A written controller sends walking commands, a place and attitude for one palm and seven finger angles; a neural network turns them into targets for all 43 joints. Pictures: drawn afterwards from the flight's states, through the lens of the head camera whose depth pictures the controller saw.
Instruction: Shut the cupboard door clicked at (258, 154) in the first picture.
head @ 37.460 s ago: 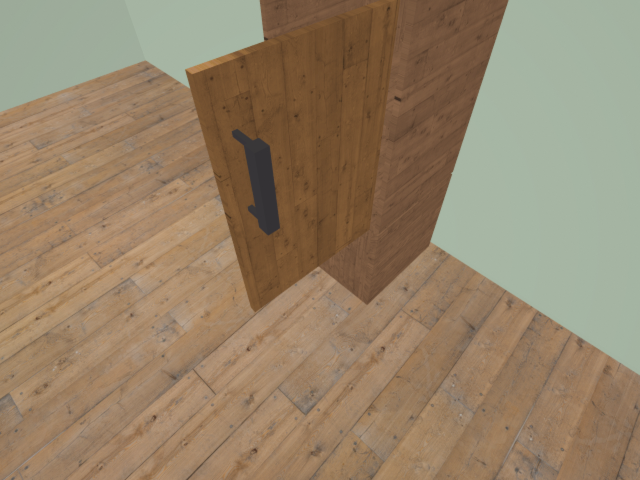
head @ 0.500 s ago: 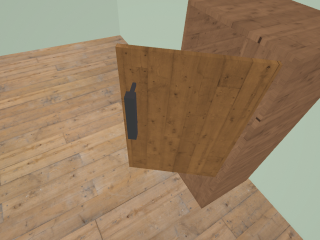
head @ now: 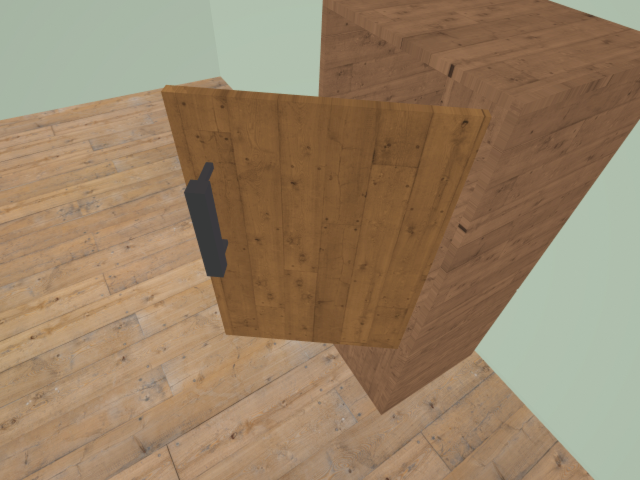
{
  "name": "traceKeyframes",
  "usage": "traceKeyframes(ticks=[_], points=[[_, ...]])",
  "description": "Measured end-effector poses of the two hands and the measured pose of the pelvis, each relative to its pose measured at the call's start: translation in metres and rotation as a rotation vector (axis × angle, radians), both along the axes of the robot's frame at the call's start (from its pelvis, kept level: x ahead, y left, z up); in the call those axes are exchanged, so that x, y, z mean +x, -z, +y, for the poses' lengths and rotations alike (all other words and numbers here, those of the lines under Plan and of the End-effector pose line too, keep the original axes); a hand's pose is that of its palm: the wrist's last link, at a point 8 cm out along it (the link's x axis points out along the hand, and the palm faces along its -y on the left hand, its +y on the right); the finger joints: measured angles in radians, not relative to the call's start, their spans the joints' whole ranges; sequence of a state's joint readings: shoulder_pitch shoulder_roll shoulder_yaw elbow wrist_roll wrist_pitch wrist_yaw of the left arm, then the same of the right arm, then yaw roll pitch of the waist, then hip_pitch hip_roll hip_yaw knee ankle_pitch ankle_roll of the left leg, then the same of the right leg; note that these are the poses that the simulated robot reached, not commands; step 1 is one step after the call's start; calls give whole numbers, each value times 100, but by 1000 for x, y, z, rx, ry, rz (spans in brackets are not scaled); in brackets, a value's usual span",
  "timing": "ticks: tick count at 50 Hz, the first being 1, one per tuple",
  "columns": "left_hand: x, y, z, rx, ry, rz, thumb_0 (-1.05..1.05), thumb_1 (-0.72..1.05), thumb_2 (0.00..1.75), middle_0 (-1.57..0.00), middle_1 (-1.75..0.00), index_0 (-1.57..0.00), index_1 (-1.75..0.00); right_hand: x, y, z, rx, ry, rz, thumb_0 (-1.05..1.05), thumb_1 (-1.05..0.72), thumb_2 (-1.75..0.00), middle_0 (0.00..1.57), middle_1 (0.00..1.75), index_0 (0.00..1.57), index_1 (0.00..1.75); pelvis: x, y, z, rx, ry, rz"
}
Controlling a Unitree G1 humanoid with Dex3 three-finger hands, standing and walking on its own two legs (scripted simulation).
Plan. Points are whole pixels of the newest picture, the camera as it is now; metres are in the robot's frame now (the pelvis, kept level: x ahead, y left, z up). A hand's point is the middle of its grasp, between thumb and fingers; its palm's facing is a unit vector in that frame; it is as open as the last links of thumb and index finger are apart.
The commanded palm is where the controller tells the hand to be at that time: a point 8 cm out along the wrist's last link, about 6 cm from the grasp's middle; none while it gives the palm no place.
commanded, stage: come to a stop and stand still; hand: left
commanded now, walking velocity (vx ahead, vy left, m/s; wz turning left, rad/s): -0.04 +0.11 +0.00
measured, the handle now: (212, 222) +0.45 +0.19 +0.06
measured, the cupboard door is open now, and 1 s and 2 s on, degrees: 55 55 55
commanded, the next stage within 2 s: look again from close up in 0.74 s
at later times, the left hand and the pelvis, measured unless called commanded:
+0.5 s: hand out of the picture +0.00 +0.24 -0.18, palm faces +0.03 -0.97 -0.22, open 7.4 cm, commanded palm none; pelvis -0.01 +0.05 -0.01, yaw +1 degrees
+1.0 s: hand out of the picture -0.02 +0.24 -0.18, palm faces +0.02 -0.98 -0.17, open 7.4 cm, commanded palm none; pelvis +0.00 +0.07 +0.00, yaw +0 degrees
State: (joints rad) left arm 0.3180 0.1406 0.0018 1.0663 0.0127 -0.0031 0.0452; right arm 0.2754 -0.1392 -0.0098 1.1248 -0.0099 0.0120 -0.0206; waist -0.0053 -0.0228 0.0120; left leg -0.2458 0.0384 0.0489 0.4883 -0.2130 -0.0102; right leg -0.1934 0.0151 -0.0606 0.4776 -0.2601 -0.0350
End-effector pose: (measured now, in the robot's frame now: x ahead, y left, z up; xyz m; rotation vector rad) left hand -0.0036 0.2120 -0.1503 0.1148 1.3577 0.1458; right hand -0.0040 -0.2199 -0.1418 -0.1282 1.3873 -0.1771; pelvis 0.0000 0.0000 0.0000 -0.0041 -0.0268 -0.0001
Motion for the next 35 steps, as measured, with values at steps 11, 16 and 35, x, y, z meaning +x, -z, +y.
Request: traceKeyframes(ticks=[11, 16, 35], points=[[-6, -1, 14, 7, -34, 8, 1, 92, 90, -21, -29, -20, -30, 0, 0, 17, 15, -26, 29, 1, -92, -90, 20, 30, 20, 30, 0, 0, 11, 5, -12, 1], [-10, 0, 30, 22, 6, 18, 0, 91, 90, -21, -29, -20, -30, 8, 2, 25, -2, -24, -35, 2, -92, -90, 20, 30, 20, 30, -4, 3, 28, -11, -5, -6], [-5, -6, 88, 57, 14, -32, 0, 91, 90, -20, -29, -20, -30, 33, -9, 52, -23, -79, -138, 1, -92, -90, 20, 30, 20, 30, -9, 1, 65, -6, -9, 5]])
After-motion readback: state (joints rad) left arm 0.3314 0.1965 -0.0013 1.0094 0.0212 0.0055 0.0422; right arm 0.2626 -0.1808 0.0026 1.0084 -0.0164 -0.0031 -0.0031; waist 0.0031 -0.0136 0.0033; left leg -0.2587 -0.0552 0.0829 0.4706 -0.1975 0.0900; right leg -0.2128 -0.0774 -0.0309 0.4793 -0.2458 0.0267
